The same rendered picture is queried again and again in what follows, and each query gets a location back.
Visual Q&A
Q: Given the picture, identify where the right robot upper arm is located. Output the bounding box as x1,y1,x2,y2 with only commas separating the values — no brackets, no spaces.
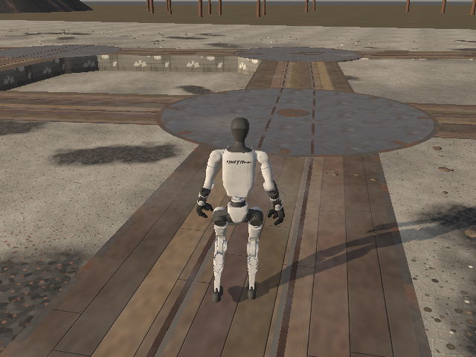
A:
255,150,275,192

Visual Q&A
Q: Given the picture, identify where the left robot upper arm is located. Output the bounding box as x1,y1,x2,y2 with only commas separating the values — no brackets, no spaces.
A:
203,149,224,190

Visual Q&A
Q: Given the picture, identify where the right robot hand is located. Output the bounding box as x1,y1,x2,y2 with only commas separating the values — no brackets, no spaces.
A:
268,208,285,225

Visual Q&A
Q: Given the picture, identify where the humanoid robot torso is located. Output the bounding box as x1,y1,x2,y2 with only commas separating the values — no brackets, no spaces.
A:
222,147,257,223

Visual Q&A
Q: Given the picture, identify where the robot right thigh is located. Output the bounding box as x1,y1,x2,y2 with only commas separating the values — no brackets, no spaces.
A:
247,207,263,257

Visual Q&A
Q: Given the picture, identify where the robot right forearm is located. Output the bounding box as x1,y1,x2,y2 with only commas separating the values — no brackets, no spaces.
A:
268,180,283,210

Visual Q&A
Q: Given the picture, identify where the left robot hand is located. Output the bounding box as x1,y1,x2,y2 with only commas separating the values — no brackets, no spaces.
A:
196,203,213,218

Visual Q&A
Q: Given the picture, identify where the robot left forearm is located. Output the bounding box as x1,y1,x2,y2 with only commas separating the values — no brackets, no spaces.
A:
197,178,211,206

